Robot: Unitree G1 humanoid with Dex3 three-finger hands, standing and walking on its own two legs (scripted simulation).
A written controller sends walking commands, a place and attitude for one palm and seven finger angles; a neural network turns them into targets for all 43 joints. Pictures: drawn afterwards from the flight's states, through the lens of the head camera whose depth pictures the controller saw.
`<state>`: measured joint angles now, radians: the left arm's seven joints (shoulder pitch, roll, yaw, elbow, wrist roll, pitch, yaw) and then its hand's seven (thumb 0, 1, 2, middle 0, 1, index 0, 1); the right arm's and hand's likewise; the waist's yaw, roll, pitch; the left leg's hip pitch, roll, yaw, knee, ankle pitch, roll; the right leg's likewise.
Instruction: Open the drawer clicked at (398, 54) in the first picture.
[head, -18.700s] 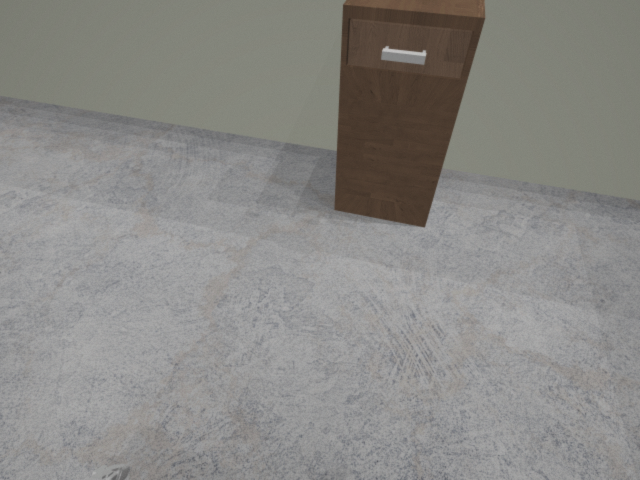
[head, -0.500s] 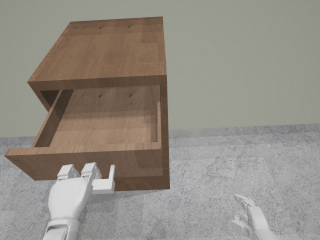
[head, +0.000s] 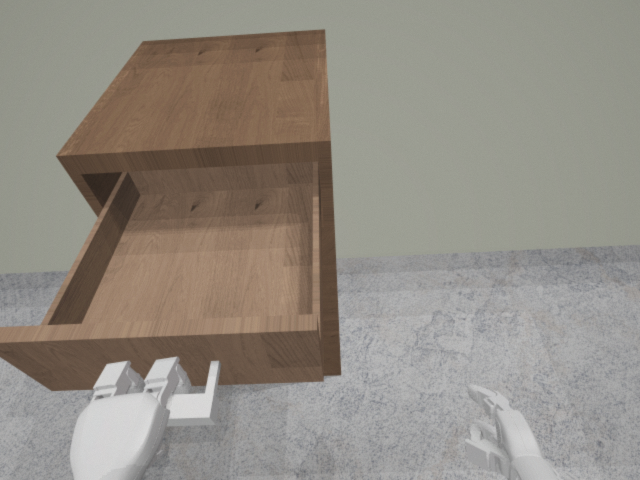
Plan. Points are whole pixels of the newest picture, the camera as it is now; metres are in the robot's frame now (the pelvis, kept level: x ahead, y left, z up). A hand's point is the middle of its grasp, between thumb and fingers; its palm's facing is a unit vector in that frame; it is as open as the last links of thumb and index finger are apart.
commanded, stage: pull the drawer open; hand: left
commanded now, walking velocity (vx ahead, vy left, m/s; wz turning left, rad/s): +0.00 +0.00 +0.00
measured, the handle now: (161, 390) +0.21 +0.21 +0.03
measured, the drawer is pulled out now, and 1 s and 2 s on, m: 0.29 0.30 0.29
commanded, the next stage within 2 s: open the thumb to release the handle in 0.34 s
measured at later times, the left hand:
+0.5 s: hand (147, 446) +0.16 +0.22 +0.01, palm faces +0.01 -0.11 -0.99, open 5.9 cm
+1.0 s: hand (149, 443) +0.16 +0.21 +0.01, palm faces +0.01 -0.11 -0.99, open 12.9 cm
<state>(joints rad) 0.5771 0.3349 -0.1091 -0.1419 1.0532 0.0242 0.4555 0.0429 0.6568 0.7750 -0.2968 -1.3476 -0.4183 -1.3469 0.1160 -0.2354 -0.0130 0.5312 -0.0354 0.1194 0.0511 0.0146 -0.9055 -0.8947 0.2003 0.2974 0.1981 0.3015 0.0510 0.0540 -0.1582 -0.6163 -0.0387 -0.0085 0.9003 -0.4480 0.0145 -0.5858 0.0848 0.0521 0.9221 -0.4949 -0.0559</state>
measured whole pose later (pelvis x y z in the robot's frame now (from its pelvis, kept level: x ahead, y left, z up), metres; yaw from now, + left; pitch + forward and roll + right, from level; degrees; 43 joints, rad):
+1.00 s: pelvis -0.01 -0.02 +0.01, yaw +1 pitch +9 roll +1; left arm 0.52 0.35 -0.09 -0.09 1.04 -0.01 0.43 0.00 -0.34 0.37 -0.34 -1.25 -0.33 -1.22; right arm 0.10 -0.22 0.01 0.54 -0.02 0.11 0.00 0.01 -0.90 -0.89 0.20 0.30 0.20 0.30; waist 0.07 0.05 -0.15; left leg -0.59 -0.03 -0.04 0.86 -0.42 -0.01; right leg -0.56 0.09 0.02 0.88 -0.47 -0.08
